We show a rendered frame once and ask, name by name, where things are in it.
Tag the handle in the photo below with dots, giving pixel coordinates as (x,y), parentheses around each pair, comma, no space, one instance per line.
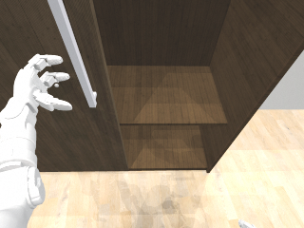
(60,15)

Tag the wardrobe door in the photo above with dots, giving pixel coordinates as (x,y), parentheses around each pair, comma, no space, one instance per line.
(83,139)

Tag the robot left upper arm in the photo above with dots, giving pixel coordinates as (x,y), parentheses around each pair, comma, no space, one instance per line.
(21,190)

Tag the robot left forearm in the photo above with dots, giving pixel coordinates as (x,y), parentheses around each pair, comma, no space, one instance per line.
(18,134)

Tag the robot left hand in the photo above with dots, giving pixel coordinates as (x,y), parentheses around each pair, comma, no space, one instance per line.
(27,82)

